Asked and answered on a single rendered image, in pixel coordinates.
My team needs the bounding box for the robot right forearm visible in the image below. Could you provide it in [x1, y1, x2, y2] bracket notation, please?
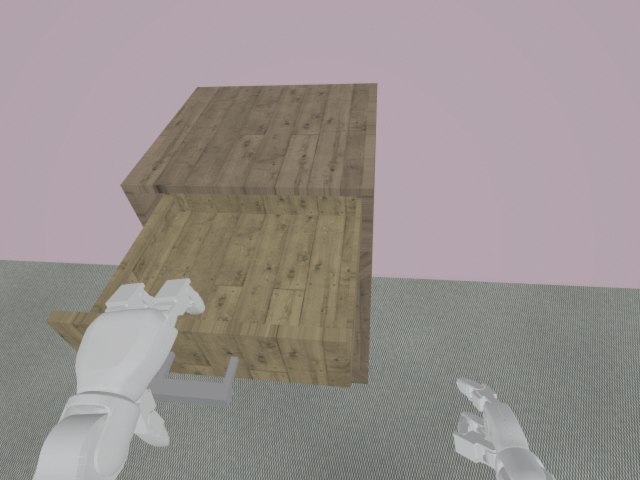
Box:
[495, 447, 556, 480]

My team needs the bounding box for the robot left forearm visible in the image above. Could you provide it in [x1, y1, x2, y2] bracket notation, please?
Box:
[32, 391, 141, 480]

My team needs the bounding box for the drawer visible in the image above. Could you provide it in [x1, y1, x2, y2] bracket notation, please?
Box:
[46, 193, 362, 388]

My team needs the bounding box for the handle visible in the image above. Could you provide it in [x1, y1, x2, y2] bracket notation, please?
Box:
[147, 352, 239, 407]

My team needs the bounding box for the left robot hand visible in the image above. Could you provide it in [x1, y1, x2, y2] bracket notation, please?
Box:
[75, 278, 205, 447]

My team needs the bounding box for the right robot hand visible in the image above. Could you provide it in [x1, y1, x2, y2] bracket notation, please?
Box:
[453, 377, 530, 470]

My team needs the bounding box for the cabinet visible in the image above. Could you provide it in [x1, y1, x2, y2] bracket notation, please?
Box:
[120, 83, 377, 384]

